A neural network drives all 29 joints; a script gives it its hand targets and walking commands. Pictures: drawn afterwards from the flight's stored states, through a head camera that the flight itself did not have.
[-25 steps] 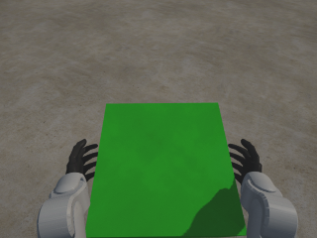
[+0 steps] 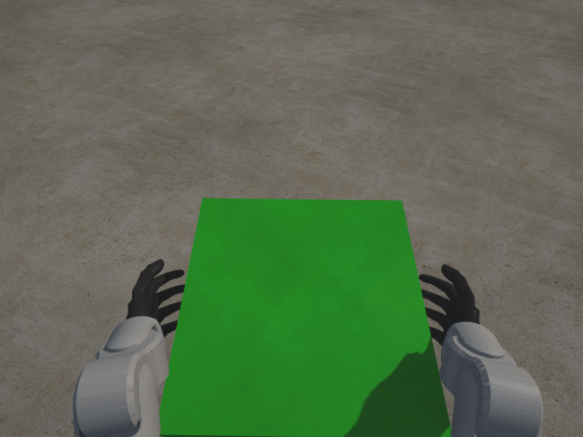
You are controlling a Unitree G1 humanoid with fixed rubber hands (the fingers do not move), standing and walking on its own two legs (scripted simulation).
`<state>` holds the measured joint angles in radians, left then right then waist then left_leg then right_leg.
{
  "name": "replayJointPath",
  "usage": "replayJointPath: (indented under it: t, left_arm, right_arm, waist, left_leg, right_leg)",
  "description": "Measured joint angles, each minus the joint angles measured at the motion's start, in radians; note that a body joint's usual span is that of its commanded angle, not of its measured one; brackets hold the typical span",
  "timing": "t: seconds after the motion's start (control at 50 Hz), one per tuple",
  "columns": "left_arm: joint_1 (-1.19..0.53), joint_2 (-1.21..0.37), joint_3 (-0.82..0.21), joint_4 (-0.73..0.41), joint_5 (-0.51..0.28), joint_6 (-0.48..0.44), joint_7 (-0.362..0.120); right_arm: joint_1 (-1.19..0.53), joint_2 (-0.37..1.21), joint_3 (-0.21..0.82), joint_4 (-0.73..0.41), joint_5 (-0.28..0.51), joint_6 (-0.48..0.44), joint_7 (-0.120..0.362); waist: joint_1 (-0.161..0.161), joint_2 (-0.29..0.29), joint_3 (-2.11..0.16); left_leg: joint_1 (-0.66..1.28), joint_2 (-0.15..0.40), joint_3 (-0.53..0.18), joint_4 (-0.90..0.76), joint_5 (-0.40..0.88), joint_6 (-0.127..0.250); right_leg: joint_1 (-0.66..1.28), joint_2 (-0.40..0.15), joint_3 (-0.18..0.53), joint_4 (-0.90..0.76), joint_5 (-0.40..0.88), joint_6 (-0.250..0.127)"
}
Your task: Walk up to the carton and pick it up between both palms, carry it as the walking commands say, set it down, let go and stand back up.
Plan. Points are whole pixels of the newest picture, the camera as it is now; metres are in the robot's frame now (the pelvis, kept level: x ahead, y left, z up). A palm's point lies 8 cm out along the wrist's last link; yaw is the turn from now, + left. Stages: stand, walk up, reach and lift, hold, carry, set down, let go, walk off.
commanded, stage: carry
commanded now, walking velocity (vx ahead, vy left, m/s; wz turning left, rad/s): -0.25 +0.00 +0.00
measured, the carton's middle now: (300, 321) +0.28 +0.00 +0.01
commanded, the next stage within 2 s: none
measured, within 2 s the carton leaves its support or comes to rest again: neither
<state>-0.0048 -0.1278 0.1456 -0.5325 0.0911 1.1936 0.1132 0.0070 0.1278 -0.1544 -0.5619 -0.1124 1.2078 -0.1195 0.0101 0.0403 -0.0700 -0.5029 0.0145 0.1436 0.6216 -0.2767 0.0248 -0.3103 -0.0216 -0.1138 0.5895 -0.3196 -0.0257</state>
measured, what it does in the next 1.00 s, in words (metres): walks backwards: left foot, then right foot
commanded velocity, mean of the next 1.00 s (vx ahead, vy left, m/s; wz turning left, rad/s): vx -0.25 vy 0.00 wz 0.00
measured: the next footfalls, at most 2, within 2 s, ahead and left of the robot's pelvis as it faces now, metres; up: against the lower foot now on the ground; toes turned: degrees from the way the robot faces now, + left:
left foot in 0.24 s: -0.06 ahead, +0.16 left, +0.00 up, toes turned +7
right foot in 0.58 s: -0.19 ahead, -0.07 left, +0.00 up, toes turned -5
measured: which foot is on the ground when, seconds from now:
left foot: up 0.00-0.22, down 0.24-0.60, up 0.62-0.90, down 0.92-1.00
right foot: down 0.00-0.24, up 0.26-0.56, down 0.58-0.92, up 0.94-1.00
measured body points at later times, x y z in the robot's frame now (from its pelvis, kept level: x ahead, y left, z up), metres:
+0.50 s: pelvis -0.16 +0.05 +0.01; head -0.15 +0.06 +0.46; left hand +0.07 +0.25 +0.09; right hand +0.10 -0.11 +0.10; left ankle -0.10 +0.15 -0.73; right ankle -0.20 -0.07 -0.68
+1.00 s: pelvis -0.35 +0.07 +0.00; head -0.35 +0.09 +0.45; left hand -0.12 +0.27 +0.08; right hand -0.09 -0.09 +0.09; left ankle -0.37 +0.18 -0.73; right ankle -0.28 -0.05 -0.70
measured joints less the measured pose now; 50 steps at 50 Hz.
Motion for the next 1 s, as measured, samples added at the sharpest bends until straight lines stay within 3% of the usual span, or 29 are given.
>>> replayJointPath:
  t: [0.04, 0.1, 0.18, 0.24, 0.26, 0.32, 0.36, 0.4, 0.52, 0.58, 0.62, 0.68, 0.72, 0.76, 0.86, 0.92, 0.94, 0.96, 1.0]
  left_arm:
    - [0.011, 0.000, -0.008, 0.003, 0.003, 0.001, -0.001]
    - [0.024, -0.002, -0.007, -0.021, 0.010, -0.003, -0.003]
    - [0.011, -0.001, -0.007, -0.056, 0.017, -0.005, -0.005]
    - [-0.001, 0.000, -0.009, -0.071, 0.020, -0.002, -0.003]
    - [-0.005, 0.001, -0.003, -0.065, 0.020, 0.000, -0.003]
    - [0.009, 0.000, 0.007, -0.049, 0.019, 0.018, 0.001]
    - [0.017, 0.000, 0.003, -0.046, 0.016, 0.028, 0.008]
    - [0.016, 0.000, -0.004, -0.048, 0.012, 0.028, 0.015]
    - [-0.014, 0.001, 0.003, -0.057, -0.001, 0.015, 0.018]
    - [-0.025, 0.001, 0.014, -0.049, -0.003, 0.013, 0.010]
    - [-0.016, 0.000, 0.007, -0.021, -0.002, -0.003, 0.005]
    - [0.012, 0.000, -0.009, 0.002, 0.003, -0.003, 0.002]
    - [0.029, -0.002, -0.009, -0.014, 0.008, -0.005, -0.004]
    - [0.036, -0.003, -0.004, -0.040, 0.009, -0.010, -0.008]
    - [0.019, -0.001, -0.002, -0.074, 0.019, -0.014, -0.014]
    - [0.010, -0.001, -0.006, -0.080, 0.023, -0.006, -0.009]
    - [0.005, 0.001, -0.001, -0.072, 0.022, -0.003, -0.006]
    - [0.008, 0.000, 0.003, -0.063, 0.021, 0.002, -0.004]
    - [0.025, -0.002, 0.003, -0.052, 0.020, 0.017, 0.003]
  right_arm:
    - [0.006, 0.001, -0.004, -0.003, 0.003, 0.010, -0.002]
    - [-0.002, -0.001, 0.000, -0.005, 0.010, 0.009, -0.001]
    - [-0.025, -0.001, -0.004, -0.022, 0.021, 0.000, 0.000]
    - [-0.039, -0.002, -0.009, -0.028, 0.021, -0.002, 0.006]
    - [-0.038, -0.001, -0.005, -0.016, 0.018, -0.011, 0.007]
    - [-0.023, -0.001, 0.009, 0.019, 0.011, -0.010, 0.007]
    - [-0.011, 0.000, 0.007, 0.026, 0.008, -0.008, 0.012]
    - [-0.006, 0.001, 0.002, 0.022, 0.006, -0.011, 0.017]
    - [-0.026, 0.000, 0.000, -0.001, -0.001, -0.022, 0.022]
    - [-0.029, -0.001, 0.007, -0.007, -0.006, -0.020, 0.016]
    - [-0.021, -0.002, 0.002, -0.001, -0.006, -0.016, 0.011]
    - [0.010, 0.001, -0.003, -0.002, 0.001, 0.004, 0.001]
    - [0.012, 0.001, 0.003, -0.011, 0.008, 0.009, -0.004]
    - [0.005, 0.000, 0.010, -0.023, 0.016, 0.006, -0.008]
    - [-0.027, -0.002, 0.007, -0.038, 0.024, 0.000, -0.007]
    - [-0.040, -0.002, -0.001, -0.033, 0.021, 0.001, 0.002]
    - [-0.038, -0.001, 0.002, -0.019, 0.020, -0.008, 0.003]
    - [-0.031, 0.000, 0.006, -0.001, 0.016, -0.014, 0.005]
    - [-0.013, 0.000, 0.011, 0.022, 0.012, -0.012, 0.008]
  waist:
    - [-0.011, -0.015, 0.009]
    - [-0.029, -0.035, 0.020]
    - [-0.041, -0.059, 0.024]
    - [-0.040, -0.067, 0.019]
    - [-0.039, -0.082, 0.023]
    - [-0.015, -0.072, 0.036]
    - [0.000, -0.060, 0.037]
    - [0.013, -0.048, 0.036]
    - [0.029, -0.018, 0.014]
    - [0.028, -0.015, 0.003]
    - [0.022, 0.013, 0.009]
    - [-0.008, -0.006, 0.024]
    - [-0.029, -0.019, 0.037]
    - [-0.045, -0.031, 0.045]
    - [-0.052, -0.057, 0.031]
    - [-0.041, -0.064, 0.017]
    - [-0.037, -0.085, 0.020]
    - [-0.030, -0.096, 0.022]
    - [-0.010, -0.083, 0.030]
  left_leg:
    - [-0.040, -0.004, -0.024, 0.200, -0.115, -0.030]
    - [-0.042, -0.001, -0.054, 0.386, -0.163, -0.052]
    - [0.073, 0.010, -0.065, 0.244, -0.188, -0.062]
    - [0.203, 0.021, -0.053, -0.031, -0.031, -0.049]
    - [0.193, 0.010, -0.052, -0.030, -0.020, -0.034]
    - [0.168, 0.023, -0.059, -0.009, -0.034, -0.005]
    - [0.157, 0.034, -0.067, -0.030, -0.007, 0.000]
    - [0.141, 0.040, -0.073, -0.049, 0.027, 0.002]
    - [0.066, 0.045, -0.065, -0.074, 0.110, 0.009]
    - [0.022, 0.040, -0.046, -0.069, 0.145, 0.005]
    - [-0.005, 0.053, -0.049, -0.035, 0.088, -0.011]
    - [-0.074, 0.017, -0.072, 0.272, -0.148, -0.047]
    - [-0.089, 0.004, -0.082, 0.452, -0.163, -0.057]
    - [-0.063, 0.002, -0.085, 0.506, -0.174, -0.067]
    - [0.103, -0.001, -0.074, 0.262, -0.224, -0.070]
    - [0.249, 0.006, -0.056, -0.049, -0.111, -0.057]
    - [0.254, -0.007, -0.052, -0.080, -0.079, -0.043]
    - [0.239, -0.013, -0.055, -0.067, -0.065, -0.027]
    - [0.222, 0.003, -0.065, -0.052, -0.047, -0.007]
  right_leg:
    - [-0.006, -0.016, 0.004, -0.007, 0.014, -0.003]
    - [-0.030, -0.039, 0.013, -0.014, 0.047, 0.005]
    - [-0.086, -0.069, 0.015, -0.004, 0.085, 0.023]
    - [-0.142, -0.084, 0.013, 0.036, 0.100, 0.044]
    - [-0.159, -0.093, 0.020, 0.064, 0.067, 0.051]
    - [-0.226, -0.052, 0.039, 0.325, -0.157, 0.054]
    - [-0.253, -0.021, 0.047, 0.495, -0.170, 0.052]
    - [-0.243, -0.004, 0.046, 0.557, -0.157, 0.052]
    - [-0.078, 0.016, 0.029, 0.282, -0.184, 0.047]
    - [0.041, 0.009, 0.017, -0.001, -0.096, 0.043]
    - [0.030, 0.020, 0.014, -0.034, 0.002, 0.022]
    - [0.009, -0.010, 0.022, -0.027, 0.022, 0.003]
    - [-0.004, -0.027, 0.029, -0.039, 0.048, 0.003]
    - [-0.028, -0.041, 0.033, -0.040, 0.074, 0.006]
    - [-0.105, -0.069, 0.030, -0.043, 0.138, 0.018]
    - [-0.157, -0.073, 0.021, -0.025, 0.171, 0.033]
    - [-0.177, -0.086, 0.028, 0.001, 0.155, 0.038]
    - [-0.192, -0.087, 0.032, 0.047, 0.058, 0.042]
    - [-0.236, -0.053, 0.043, 0.244, -0.101, 0.046]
